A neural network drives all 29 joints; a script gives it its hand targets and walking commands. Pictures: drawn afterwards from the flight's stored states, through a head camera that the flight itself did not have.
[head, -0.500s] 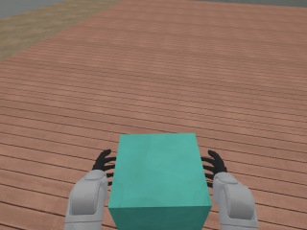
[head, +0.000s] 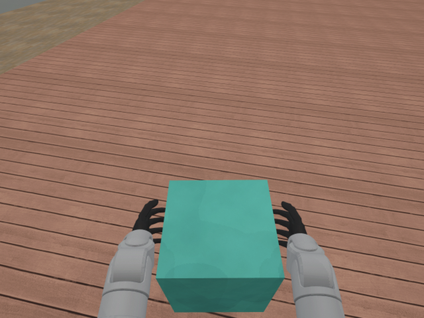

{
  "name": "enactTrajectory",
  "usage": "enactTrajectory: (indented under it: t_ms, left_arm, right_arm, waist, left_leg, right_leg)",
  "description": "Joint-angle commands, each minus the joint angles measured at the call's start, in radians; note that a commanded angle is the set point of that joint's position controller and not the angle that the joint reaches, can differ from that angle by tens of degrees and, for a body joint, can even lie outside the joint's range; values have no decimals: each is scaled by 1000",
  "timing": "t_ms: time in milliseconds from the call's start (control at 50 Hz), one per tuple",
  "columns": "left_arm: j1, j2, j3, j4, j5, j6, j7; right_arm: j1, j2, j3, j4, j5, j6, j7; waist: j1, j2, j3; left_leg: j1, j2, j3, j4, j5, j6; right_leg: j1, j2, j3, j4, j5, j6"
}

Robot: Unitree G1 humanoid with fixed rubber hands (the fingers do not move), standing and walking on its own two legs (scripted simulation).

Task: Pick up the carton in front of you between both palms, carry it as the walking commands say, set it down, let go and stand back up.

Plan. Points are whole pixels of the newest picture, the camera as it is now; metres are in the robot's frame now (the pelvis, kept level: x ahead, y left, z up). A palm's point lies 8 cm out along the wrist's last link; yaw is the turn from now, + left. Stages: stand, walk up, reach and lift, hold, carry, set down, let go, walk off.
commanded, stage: carry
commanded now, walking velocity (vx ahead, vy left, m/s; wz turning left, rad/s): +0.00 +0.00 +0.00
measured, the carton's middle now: (218, 249) +0.32 +0.00 -0.06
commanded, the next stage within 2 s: hold in 0.42 s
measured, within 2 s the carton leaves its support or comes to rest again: neither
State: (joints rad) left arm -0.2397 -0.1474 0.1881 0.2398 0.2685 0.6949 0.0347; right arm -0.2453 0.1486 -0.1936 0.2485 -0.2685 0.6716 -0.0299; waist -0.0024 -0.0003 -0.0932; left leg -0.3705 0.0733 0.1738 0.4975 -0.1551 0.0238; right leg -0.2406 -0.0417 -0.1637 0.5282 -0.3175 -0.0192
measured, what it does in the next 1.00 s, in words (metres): stands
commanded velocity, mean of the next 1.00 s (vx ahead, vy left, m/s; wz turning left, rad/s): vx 0.00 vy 0.00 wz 0.00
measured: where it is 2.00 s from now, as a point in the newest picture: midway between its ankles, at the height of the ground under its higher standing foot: outside the picture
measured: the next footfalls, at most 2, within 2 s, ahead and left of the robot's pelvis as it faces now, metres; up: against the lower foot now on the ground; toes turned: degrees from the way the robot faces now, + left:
none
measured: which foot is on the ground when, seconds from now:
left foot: down 0.00-1.00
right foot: down 0.00-1.00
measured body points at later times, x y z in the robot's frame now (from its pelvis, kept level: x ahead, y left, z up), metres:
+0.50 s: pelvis +0.00 -0.01 +0.00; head -0.02 +0.00 +0.45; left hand +0.30 +0.14 +0.03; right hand +0.30 -0.16 +0.03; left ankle +0.06 +0.12 -0.73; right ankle -0.02 -0.10 -0.73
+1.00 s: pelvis -0.01 +0.03 +0.01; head -0.05 +0.05 +0.46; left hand +0.31 +0.13 +0.04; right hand +0.26 -0.17 +0.04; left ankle +0.07 +0.13 -0.73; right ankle -0.02 -0.10 -0.73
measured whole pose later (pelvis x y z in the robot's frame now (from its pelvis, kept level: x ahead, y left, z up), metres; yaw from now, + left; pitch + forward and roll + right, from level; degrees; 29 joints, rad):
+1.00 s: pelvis -0.01 +0.03 +0.01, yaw -9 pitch -8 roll +0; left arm -0.26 -0.15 0.22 0.25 0.30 0.73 0.01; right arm -0.28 0.16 -0.24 0.32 -0.28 0.68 0.00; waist 0.01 -0.03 0.02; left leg -0.12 -0.02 0.00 0.39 -0.14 0.01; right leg -0.05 0.01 0.07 0.42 -0.24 0.00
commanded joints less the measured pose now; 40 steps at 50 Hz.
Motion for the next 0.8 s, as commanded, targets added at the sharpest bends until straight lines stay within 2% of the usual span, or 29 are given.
enactTrajectory:
  t_ms: [0,60,120,400,420,440,460,480,500,520,540,580,660,780]
  left_arm:
    - [-449,-940,-564,-95,-273,-60,-252]
    - [-419,-935,-601,-135,-296,-25,-249]
    - [-397,-914,-591,-141,-290,-4,-246]
    - [-406,-912,-588,-146,-293,-4,-245]
    - [-324,-933,-567,-167,-294,-1,-250]
    - [-348,-894,-572,-206,-287,-12,-249]
    - [-353,-899,-578,-201,-283,-10,-249]
    - [-363,-902,-584,-191,-280,-13,-245]
    - [-380,-885,-591,-197,-289,-14,-250]
    - [-391,-892,-595,-195,-288,-14,-252]
    - [-393,-900,-595,-184,-285,-16,-251]
    - [-386,-895,-573,-165,-269,-18,-249]
    - [-391,-913,-529,-100,-238,-21,-248]
    - [-447,-950,-516,-43,-236,-14,-271]
  right_arm:
    - [-418,953,558,-67,269,-38,253]
    - [-388,947,593,-110,291,-2,248]
    - [-367,924,582,-119,283,19,244]
    - [-391,920,595,-140,294,19,243]
    - [-324,949,561,-117,275,12,248]
    - [-314,922,544,-123,255,-11,239]
    - [-309,917,538,-124,244,-16,234]
    - [-328,914,534,-119,249,-21,229]
    - [-303,902,520,-100,233,-22,221]
    - [-322,894,510,-103,229,-24,221]
    - [-353,906,517,-99,239,-25,224]
    - [-381,911,533,-97,249,-24,233]
    - [-454,926,545,-69,275,-22,262]
    - [-492,942,514,-12,263,-23,283]
  waist:
    - [1,7,-259]
    - [1,5,-266]
    - [2,2,-259]
    - [2,-1,-243]
    - [12,-113,-131]
    - [-7,-90,-179]
    - [1,-64,-171]
    - [-8,-48,-189]
    - [-13,-51,-174]
    - [-10,-27,-149]
    - [-14,-27,-156]
    - [12,-27,-131]
    - [35,-30,-89]
    - [17,-16,-66]
  left_leg:
    - [180,96,-118,-42,142,0]
    - [181,99,-114,-32,173,1]
    - [175,100,-111,-28,183,0]
    - [169,96,-109,-30,149,-5]
    - [460,-178,-247,-42,291,8]
    - [479,-153,-263,-44,317,2]
    - [446,-158,-261,-57,353,-2]
    - [467,-159,-256,-68,352,-5]
    - [408,-159,-255,-84,304,-18]
    - [381,-168,-247,-93,280,-23]
    - [412,-172,-247,-95,256,-20]
    - [387,-176,-244,-107,196,-16]
    - [426,-172,-244,-113,113,-6]
    - [485,-162,-239,-118,55,-13]
  right_leg:
    - [10,-114,113,-97,142,-12]
    - [16,-114,110,-84,179,-9]
    - [15,-114,108,-79,197,-8]
    - [6,-116,112,-92,187,-13]
    - [-35,70,285,-169,449,-16]
    - [19,65,304,-173,459,-23]
    - [76,74,296,-168,528,-10]
    - [95,84,297,-172,524,-3]
    - [171,95,289,-187,451,-10]
    - [191,95,289,-189,455,-8]
    - [167,93,289,-195,430,-2]
    - [176,94,286,-208,366,3]
    - [80,87,278,-219,225,6]
    - [-12,86,270,-242,105,-15]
